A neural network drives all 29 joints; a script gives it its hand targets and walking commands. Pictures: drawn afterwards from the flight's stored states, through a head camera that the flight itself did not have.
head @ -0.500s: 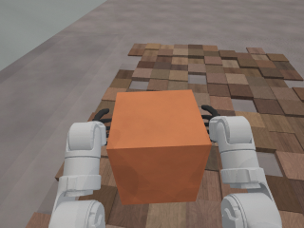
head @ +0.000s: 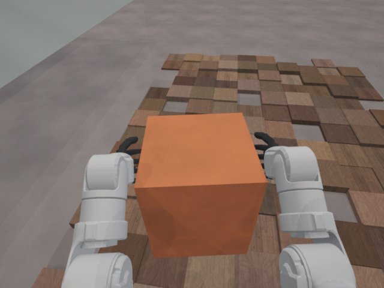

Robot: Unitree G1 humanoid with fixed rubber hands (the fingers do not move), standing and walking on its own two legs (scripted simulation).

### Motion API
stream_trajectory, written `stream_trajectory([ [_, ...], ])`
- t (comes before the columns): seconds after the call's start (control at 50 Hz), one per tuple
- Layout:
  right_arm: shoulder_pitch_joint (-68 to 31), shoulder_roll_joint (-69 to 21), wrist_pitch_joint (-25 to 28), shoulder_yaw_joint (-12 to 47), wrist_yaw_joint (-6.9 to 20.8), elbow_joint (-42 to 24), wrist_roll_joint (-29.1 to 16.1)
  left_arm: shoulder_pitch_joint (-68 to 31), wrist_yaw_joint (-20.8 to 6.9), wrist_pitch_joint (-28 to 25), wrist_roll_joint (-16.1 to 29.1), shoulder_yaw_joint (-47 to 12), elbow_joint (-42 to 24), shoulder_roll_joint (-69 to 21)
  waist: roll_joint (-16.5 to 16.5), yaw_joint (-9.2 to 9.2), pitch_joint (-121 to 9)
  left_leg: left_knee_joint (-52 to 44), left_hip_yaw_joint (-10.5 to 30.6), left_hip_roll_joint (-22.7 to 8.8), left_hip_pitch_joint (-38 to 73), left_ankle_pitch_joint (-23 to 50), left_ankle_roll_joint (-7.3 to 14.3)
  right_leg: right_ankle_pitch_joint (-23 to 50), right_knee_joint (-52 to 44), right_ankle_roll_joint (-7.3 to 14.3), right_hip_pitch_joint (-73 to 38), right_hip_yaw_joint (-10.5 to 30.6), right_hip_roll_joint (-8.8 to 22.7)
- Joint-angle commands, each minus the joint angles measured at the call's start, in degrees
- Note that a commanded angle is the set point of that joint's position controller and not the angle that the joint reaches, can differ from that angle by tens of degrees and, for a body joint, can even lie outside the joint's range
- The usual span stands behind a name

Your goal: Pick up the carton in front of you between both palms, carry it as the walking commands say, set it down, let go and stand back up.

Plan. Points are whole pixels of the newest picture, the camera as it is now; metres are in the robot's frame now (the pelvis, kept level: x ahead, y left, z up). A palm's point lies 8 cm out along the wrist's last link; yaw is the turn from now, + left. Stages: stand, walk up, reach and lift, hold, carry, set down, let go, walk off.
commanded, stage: carry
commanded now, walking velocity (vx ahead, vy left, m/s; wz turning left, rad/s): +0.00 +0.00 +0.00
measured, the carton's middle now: (197, 185) +0.34 +0.00 +0.05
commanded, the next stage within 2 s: none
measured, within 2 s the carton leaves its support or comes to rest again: neither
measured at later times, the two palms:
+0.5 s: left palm (121, 143) +0.37 +0.15 +0.16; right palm (269, 137) +0.38 -0.15 +0.17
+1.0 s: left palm (145, 96) +0.60 +0.14 +0.13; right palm (248, 89) +0.62 -0.16 +0.13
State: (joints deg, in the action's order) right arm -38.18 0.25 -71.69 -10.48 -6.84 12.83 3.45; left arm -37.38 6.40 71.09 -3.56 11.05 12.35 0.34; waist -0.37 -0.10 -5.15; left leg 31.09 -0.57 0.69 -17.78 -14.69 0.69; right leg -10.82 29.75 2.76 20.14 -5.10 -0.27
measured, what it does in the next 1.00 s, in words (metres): walks ahead: right foot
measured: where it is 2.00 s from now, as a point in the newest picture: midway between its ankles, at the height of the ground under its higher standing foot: (192, 189)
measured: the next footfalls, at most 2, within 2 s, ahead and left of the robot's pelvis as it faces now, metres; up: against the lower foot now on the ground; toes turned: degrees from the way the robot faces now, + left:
right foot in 0.84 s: +0.29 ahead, -0.08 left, +0.00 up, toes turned -6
left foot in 1.28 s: +0.64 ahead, +0.08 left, -0.01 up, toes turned +7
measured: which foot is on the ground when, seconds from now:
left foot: down 0.00-0.86, up 0.88-1.00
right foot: down 0.00-0.60, up 0.62-0.82, down 0.84-1.00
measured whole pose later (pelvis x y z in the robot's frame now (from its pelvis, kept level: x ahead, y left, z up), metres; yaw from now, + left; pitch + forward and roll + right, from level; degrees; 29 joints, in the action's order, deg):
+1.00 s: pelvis +0.24 -0.02 +0.00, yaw +2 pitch +5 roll +1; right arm -47.4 1.4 -76.8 -15.7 -8.5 10.7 2.3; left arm -45.5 8.2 75.7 -4.2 15.5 9.1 -1.1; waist -0.2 -0.9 -1.2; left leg 63.2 -1.8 -0.7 -27.9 -23.5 0.6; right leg -15.2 29.9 5.3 20.2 -8.9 -0.7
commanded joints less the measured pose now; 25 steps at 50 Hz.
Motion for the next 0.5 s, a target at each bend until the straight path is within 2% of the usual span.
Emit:
stream_trajectory([
  [0.0,-43.55,-64.89,2.61,31.60,12.98,-8.40,-24.63,-44.70,-13.30,-2.01,25.41,-32.19,-8.84,-64.87,0.30,-0.03,-22.68,-3.66,4.91,-6.79,5.20,8.36,2.21,8.62,-3.54,0.86,-10.88,6.92,8.07],
  [0.24,-43.55,-64.90,2.59,31.66,12.98,-8.49,-24.65,-44.72,-13.30,-2.00,25.46,-32.25,-8.92,-64.92,0.29,-0.04,-22.70,-3.65,4.88,-6.84,5.27,8.54,2.22,8.75,-3.51,0.86,-10.97,6.86,8.09],
  [0.26,-43.95,-64.92,2.63,31.79,12.97,-8.91,-24.75,-45.25,-13.27,-2.01,25.67,-32.45,-9.38,-64.90,0.26,0.12,-23.15,-4.04,4.74,-6.50,5.25,4.91,2.35,4.61,-3.87,1.06,-10.91,6.78,7.86],
  [0.32,-47.49,-64.58,2.35,32.80,12.64,-11.97,-25.70,-49.09,-12.79,-1.74,26.75,-33.58,-12.90,-64.57,0.30,0.76,-20.51,-7.19,5.48,-5.71,2.01,-16.01,3.10,-19.31,-7.65,1.34,-8.58,8.22,7.56],
  [0.34,-48.81,-64.18,2.08,33.28,12.43,-13.11,-26.17,-50.67,-12.49,-1.46,27.03,-33.74,-13.99,-64.03,0.57,0.79,-19.12,-7.32,5.88,-5.41,0.42,-19.29,3.51,-22.80,-8.33,1.69,-7.74,9.09,7.65],
  [0.4,-51.88,-61.80,0.68,33.94,11.51,-16.12,-27.72,-52.10,-11.26,-0.02,27.58,-33.47,-15.90,-61.01,2.20,-0.54,-19.87,-2.90,4.29,-4.04,-1.95,-16.01,3.93,-21.90,-8.52,3.33,-10.39,11.42,8.90],
  [0.46,-51.23,-58.60,-1.57,31.86,10.66,-14.98,-27.78,-50.66,-10.16,2.19,27.31,-31.59,-14.80,-56.94,6.31,-1.88,-20.67,3.55,0.08,-1.03,-7.79,-11.15,3.55,-22.73,-10.15,6.65,-16.20,18.19,13.53],
  [0.48,-50.84,-57.73,-2.37,30.92,10.58,-13.77,-27.51,-50.39,-9.93,2.92,26.93,-30.74,-13.87,-55.87,7.32,-1.82,-20.46,2.66,-1.48,-0.40,-7.95,-9.89,3.46,-21.55,-9.63,7.63,-16.43,18.91,14.78],
])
